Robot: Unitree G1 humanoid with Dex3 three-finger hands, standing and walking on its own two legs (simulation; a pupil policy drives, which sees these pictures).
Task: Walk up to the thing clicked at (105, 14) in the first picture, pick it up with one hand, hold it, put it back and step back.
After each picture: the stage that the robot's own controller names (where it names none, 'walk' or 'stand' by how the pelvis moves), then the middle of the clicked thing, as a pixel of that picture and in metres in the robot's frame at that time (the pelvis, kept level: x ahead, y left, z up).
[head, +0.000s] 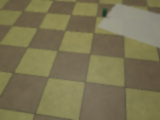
stand; (104, 12) +1.96 -0.37 -0.72
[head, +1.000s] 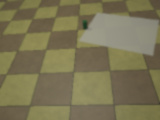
walk; (85, 24) +1.81 +0.06 -0.69
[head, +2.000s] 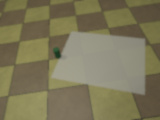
walk; (57, 53) +1.17 +0.35 -0.71
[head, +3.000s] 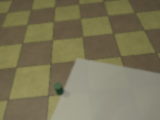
walk; (58, 89) +0.74 +0.29 -0.72
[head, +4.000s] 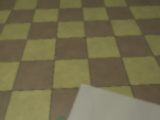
walk; out of the picture +0.48 +0.19 -0.71
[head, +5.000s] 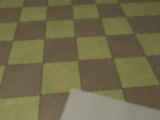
stand; out of the picture +0.38 +0.23 -0.71
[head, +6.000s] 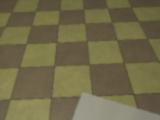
stand; out of the picture +0.38 +0.19 -0.72
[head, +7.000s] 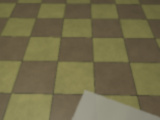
stand; out of the picture +0.35 +0.16 -0.72
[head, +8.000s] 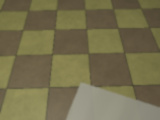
stand; out of the picture +0.36 +0.19 -0.71
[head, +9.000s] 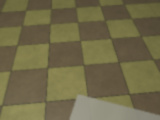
stand; out of the picture +0.32 +0.20 -0.72
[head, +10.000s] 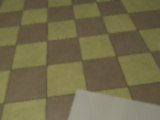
stand; out of the picture +0.36 +0.22 -0.72
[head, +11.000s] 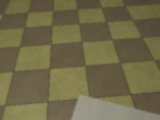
stand; out of the picture +0.34 +0.19 -0.73
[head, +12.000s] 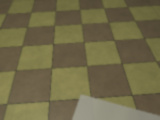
stand; out of the picture +0.35 +0.19 -0.73
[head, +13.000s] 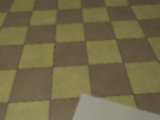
stand; out of the picture +0.35 +0.19 -0.73
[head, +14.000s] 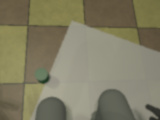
go down; (42, 76) +0.43 +0.16 -0.44
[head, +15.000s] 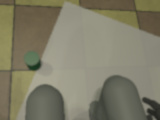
go down; (33, 61) +0.47 +0.17 -0.33
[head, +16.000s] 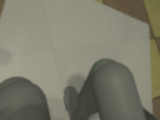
close in; out of the picture +0.46 +0.21 -0.25
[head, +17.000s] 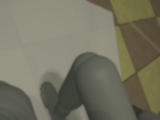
close; out of the picture +0.45 +0.23 -0.24
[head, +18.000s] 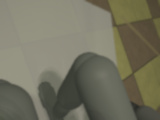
lift; out of the picture +0.44 +0.23 -0.24
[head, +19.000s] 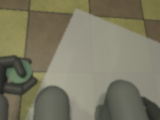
lift; (21, 76) +0.34 +0.21 -0.08
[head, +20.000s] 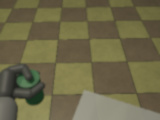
hold; (31, 88) +0.33 +0.18 +0.04
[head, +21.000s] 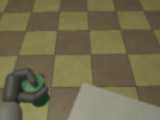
hold; (36, 91) +0.33 +0.17 +0.00
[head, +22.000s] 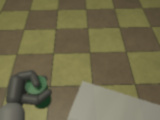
crouch; (39, 93) +0.32 +0.16 -0.01
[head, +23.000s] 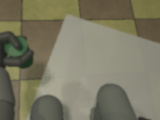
crouch; (20, 53) +0.45 +0.17 -0.09
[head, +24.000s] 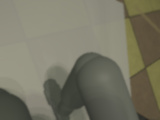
lower; out of the picture +0.47 +0.24 -0.24
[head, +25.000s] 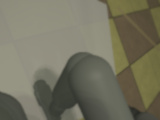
lower; out of the picture +0.47 +0.26 -0.25
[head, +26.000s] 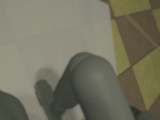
lower; out of the picture +0.47 +0.25 -0.25
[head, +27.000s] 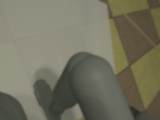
lower; out of the picture +0.48 +0.25 -0.25
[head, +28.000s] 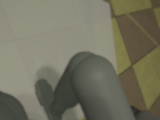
loosen; out of the picture +0.48 +0.24 -0.25
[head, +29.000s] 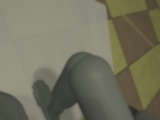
withdraw; out of the picture +0.47 +0.23 -0.25
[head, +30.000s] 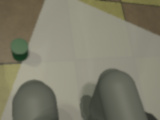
stand; (19, 50) +0.48 +0.19 -0.29
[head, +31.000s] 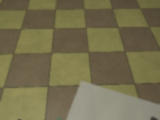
stand; out of the picture +0.40 +0.14 -0.64
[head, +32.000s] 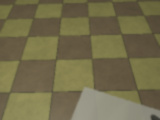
stand; out of the picture +0.40 +0.16 -0.67
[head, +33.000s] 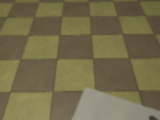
stand; out of the picture +0.39 +0.15 -0.67
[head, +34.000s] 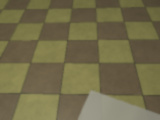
walk; out of the picture +0.41 +0.15 -0.72
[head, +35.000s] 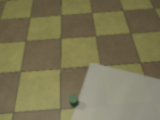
walk; (73, 100) +0.51 +0.10 -0.70
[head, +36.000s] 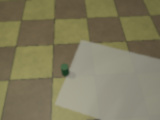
walk; (64, 70) +0.77 +0.13 -0.69
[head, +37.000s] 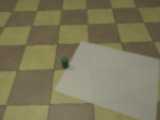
stand; (64, 62) +1.04 +0.19 -0.70
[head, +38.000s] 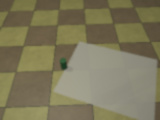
stand; (63, 63) +1.03 +0.17 -0.72
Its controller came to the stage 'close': yes
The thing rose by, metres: 0.71
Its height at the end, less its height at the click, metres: +0.00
